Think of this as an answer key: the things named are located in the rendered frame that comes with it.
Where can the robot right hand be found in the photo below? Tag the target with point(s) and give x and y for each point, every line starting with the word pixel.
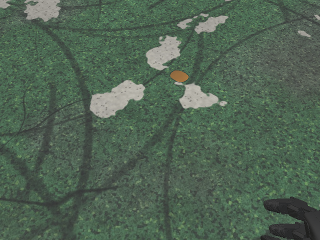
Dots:
pixel 299 210

